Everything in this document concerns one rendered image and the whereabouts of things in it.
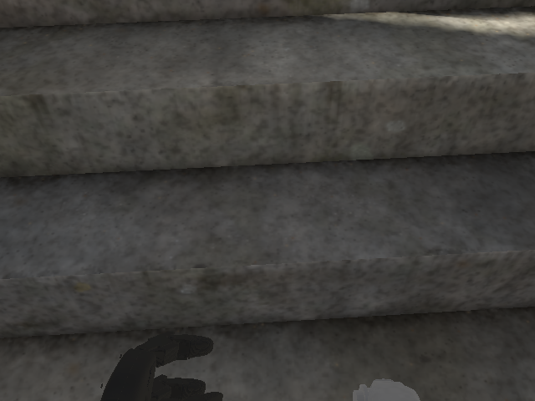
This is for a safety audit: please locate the right robot thigh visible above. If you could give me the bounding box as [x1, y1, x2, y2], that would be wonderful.
[353, 381, 420, 401]

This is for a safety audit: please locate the left robot hand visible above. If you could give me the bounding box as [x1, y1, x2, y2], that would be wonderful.
[100, 332, 223, 401]

